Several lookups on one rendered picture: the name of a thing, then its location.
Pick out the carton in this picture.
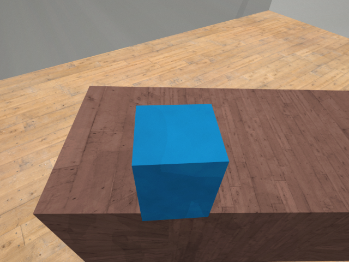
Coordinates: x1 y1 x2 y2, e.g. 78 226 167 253
132 104 229 221

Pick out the pedestal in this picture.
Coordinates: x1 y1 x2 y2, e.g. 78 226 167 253
33 86 349 262

